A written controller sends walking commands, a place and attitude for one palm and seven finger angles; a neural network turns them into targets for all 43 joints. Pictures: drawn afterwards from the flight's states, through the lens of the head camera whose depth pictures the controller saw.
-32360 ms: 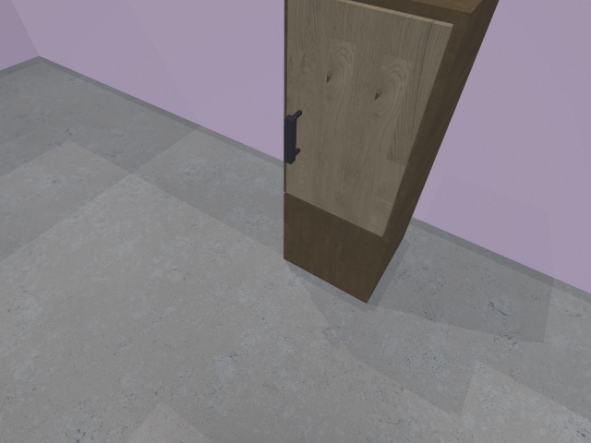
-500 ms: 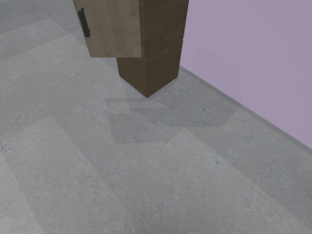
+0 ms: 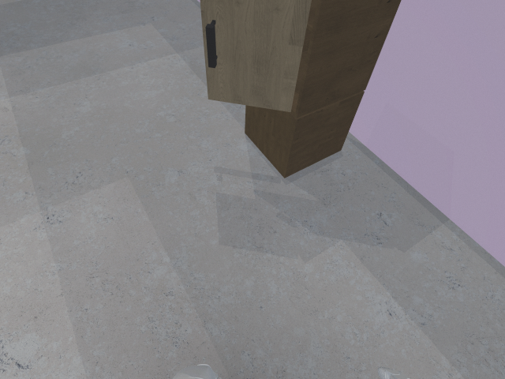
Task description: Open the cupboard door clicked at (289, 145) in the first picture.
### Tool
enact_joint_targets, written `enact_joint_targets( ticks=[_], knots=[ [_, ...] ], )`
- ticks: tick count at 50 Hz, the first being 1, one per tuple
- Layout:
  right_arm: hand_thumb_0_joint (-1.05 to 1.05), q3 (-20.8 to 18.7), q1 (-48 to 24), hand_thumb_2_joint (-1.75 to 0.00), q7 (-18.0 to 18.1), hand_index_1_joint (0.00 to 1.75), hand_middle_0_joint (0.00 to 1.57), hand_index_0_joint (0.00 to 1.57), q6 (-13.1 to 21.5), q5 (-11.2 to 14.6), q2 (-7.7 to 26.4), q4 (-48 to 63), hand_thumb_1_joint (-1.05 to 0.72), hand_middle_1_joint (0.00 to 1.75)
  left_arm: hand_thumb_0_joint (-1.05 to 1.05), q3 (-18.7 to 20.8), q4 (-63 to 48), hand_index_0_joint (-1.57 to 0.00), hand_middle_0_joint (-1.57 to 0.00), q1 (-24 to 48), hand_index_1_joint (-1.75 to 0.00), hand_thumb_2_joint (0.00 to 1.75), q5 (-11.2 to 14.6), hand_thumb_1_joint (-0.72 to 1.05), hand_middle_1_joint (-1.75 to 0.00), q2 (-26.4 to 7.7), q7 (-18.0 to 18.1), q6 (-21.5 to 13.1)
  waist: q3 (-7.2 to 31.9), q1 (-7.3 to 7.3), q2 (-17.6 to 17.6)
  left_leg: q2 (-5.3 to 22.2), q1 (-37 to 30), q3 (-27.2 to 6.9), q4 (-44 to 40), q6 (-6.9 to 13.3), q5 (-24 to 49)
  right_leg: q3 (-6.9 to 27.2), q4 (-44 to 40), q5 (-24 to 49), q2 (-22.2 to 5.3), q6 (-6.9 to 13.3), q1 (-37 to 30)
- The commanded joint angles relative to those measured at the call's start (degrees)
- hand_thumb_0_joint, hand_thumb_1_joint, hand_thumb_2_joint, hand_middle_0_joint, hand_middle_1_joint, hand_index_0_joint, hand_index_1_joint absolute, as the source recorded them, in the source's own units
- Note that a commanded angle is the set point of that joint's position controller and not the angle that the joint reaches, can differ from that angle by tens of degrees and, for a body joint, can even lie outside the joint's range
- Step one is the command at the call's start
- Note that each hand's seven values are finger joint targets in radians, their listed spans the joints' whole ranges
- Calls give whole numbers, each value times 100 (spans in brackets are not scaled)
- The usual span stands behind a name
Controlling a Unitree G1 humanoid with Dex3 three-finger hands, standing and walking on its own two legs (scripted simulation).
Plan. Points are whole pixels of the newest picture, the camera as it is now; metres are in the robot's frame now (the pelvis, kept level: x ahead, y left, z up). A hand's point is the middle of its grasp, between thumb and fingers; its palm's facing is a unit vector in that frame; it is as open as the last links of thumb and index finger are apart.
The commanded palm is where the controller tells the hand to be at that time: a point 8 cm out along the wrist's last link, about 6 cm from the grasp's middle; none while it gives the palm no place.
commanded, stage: take the last steps up to it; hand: left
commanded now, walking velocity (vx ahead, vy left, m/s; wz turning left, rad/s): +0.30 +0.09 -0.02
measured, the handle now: (213, 43) +1.10 +0.24 -0.07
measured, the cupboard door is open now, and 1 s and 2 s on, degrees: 47 47 47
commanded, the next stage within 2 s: come to a stop and stand still in 1.18 s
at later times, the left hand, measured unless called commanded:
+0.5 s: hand (182, 275) +0.31 +0.17 -0.13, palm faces -0.02 -0.98 -0.20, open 7.3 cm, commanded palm none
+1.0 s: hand (145, 269) +0.32 +0.26 -0.17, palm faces +0.06 -0.98 -0.16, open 7.3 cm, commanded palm none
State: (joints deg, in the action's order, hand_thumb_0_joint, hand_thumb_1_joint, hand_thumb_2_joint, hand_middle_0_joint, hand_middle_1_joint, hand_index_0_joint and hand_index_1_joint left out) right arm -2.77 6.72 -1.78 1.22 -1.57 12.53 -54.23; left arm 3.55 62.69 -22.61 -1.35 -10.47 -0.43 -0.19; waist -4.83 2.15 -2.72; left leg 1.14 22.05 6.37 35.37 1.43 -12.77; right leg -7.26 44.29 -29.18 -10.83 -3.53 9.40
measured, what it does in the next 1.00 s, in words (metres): walks ahead: right foot, then left foot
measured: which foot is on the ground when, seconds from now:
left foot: down 0.00-0.42, up 0.44-0.84, down 0.86-1.00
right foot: up 0.00-0.38, down 0.40-0.86, up 0.88-1.00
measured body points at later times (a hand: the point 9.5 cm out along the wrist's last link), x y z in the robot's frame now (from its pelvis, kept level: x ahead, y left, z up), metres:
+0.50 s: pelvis +0.17 +0.00 +0.01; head +0.20 -0.02 +0.46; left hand +0.31 +0.22 -0.11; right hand +0.09 -0.22 -0.15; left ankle +0.08 +0.11 -0.65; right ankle +0.21 -0.09 -0.72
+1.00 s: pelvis +0.35 +0.08 +0.01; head +0.38 +0.09 +0.46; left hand +0.32 +0.31 -0.15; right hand +0.44 -0.16 -0.12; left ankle +0.40 +0.16 -0.72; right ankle +0.30 -0.05 -0.64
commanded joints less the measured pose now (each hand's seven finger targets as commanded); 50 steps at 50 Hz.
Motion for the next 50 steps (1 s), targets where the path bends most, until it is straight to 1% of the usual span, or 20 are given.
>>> enact_joint_targets(
  ticks=[1,3,6,15,18,19,20,21,22,24,26,28,37,40,41,42,43,44,46,50],
  knots=[
    [0,-244,1548,-90,282,30,20,20,36,-21,1077,-152,-90,30,0,48,-918,-20,-20,1106,-30,90,25,90,-30,-375,36,-215,664,-723,1469,2004,-1969,-2776,-2270,1172,-1490,569,3104,107,279,432,3168],
    [0,-103,1111,-90,312,30,20,20,136,-33,631,-56,-90,30,0,47,-697,-20,-20,819,-30,90,-35,90,-30,-340,-30,-161,306,-374,982,1675,-1202,-2109,-2432,957,-936,576,2732,642,157,392,2697],
    [0,-55,1168,-90,309,30,20,20,261,4,514,-198,-90,30,0,7,-605,-20,-20,656,-30,90,-26,90,-30,-196,-51,-96,427,-175,768,1412,-1384,-1322,-2471,962,407,465,1935,1047,234,324,2432],
    [0,-18,1708,-90,275,30,20,20,258,-21,459,-584,-90,30,0,-28,-1068,-20,-20,1776,-30,90,-15,90,-30,-242,-82,-115,62,-316,699,1322,-1618,-894,-2312,978,1227,207,-373,1482,571,363,1703],
    [0,12,1692,-90,284,30,20,20,228,-13,471,-703,-90,30,0,37,-952,-20,-20,1281,-30,90,-23,90,-30,-360,-80,-172,192,-18,350,1087,-1291,-643,-1416,692,1347,32,-1293,1747,815,457,376],
    [0,19,1639,-90,275,30,20,20,244,40,404,-713,-90,30,0,116,-756,-20,-20,634,-30,90,-36,90,-30,-578,-61,-226,453,268,97,712,-747,-383,-459,455,1320,328,-1596,1886,681,593,-795],
    [0,25,1692,-90,236,30,20,20,273,109,257,-607,-90,30,0,246,-529,-20,-20,-217,-30,90,-56,90,-30,-1075,-17,-298,1017,532,-903,98,500,101,1036,127,215,2007,-2000,1901,-601,1118,-2249],
    [0,5,1567,-90,224,30,20,20,260,100,296,-422,-90,30,0,306,-433,-20,-20,-665,-30,90,32,90,-30,-1469,11,-276,1065,596,-1400,-287,1348,47,2686,-42,-2256,3572,-2849,2125,-1753,1809,-2468],
    [0,-62,1198,-90,237,30,20,20,195,64,447,-407,-90,30,0,265,-459,-20,-20,-380,-30,90,58,90,-30,-1202,88,-276,743,500,-1058,40,1565,-626,3377,-38,-1961,3593,-3011,1883,-1715,1798,-1798],
    [0,-44,914,-90,208,30,20,20,127,36,175,-419,-90,30,0,111,-681,-20,-20,372,-30,90,71,90,-30,-712,128,-302,190,119,-156,445,1485,-853,3212,-136,-858,2321,-3211,1834,-1210,1465,-629],
    [0,-5,1259,-90,156,30,20,20,29,3,-55,-560,-90,30,0,41,-664,-20,-20,545,-30,90,53,90,-30,-466,113,-396,265,-148,-489,518,991,-641,2633,-259,-440,1359,-3330,2364,-785,1209,-133],
    [0,-13,1306,-90,109,30,20,20,-14,12,-174,-609,-90,30,0,45,-554,-20,-20,481,-30,90,40,90,-30,-456,90,-459,266,-203,-416,464,787,-408,2040,-355,-183,941,-3399,2640,-563,1152,-18],
    [0,-58,113,-90,-43,30,20,20,80,26,-75,-48,-90,30,0,92,-144,-20,-20,125,-30,90,-14,90,-30,-794,58,-427,-48,17,-633,266,406,-77,145,-285,-2,894,-3213,2138,-738,1110,-176],
    [0,-87,688,-90,11,30,20,20,163,6,146,-216,-90,30,0,123,-140,-20,-20,272,-30,90,11,90,-30,-821,63,-358,24,-388,-353,-18,-1076,193,-718,-182,150,521,-2391,2283,-445,882,401],
    [0,-154,1389,-90,79,30,20,20,203,-15,445,-432,-90,30,0,80,-176,-20,-20,271,-30,90,10,90,-30,-693,43,-338,394,-677,252,190,-2185,-85,-931,-42,-76,301,-1217,2428,-137,745,883],
    [0,-317,2122,-90,161,30,20,20,232,-98,1118,-567,-90,30,0,34,-304,-20,-20,102,-30,90,45,90,-30,-361,10,-322,905,-887,1817,1565,-3138,-1931,-1266,437,-255,-206,541,739,622,463,2009],
    [0,-315,2605,-90,250,30,20,20,170,-77,1320,-600,-90,30,0,-14,-572,-20,-20,410,-30,90,51,90,-30,-317,18,-343,1073,-1009,1872,2292,-3220,-3016,-1948,925,-2,105,1957,-471,928,461,2649],
    [0,-269,2192,-90,273,30,20,20,151,-55,1184,-540,-90,30,0,-13,-617,-20,-20,652,-30,90,31,90,-30,-308,44,-354,913,-848,1281,2348,-2543,-2850,-2054,1104,-554,440,2675,-357,695,576,2806],
    [0,-117,1341,-90,303,30,20,20,197,-19,681,-264,-90,30,0,22,-504,-20,-20,718,-30,90,-1,90,-30,-329,-1,-278,413,-501,1250,2020,-1433,-2342,-2432,949,-1028,691,2900,553,353,519,2801],
    [0,-24,1135,-90,321,30,20,20,318,13,420,-301,-90,30,0,-17,-349,-20,-20,348,-30,90,-19,90,-30,-99,-42,-132,356,-131,750,1576,-1038,-1127,-2563,807,374,564,2031,1164,309,387,2276]
  ],
)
